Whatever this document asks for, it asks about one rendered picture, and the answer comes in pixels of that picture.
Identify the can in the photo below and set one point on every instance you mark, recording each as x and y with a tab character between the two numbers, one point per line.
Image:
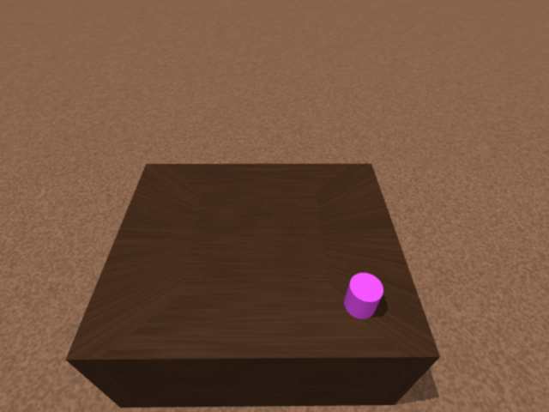
363	295

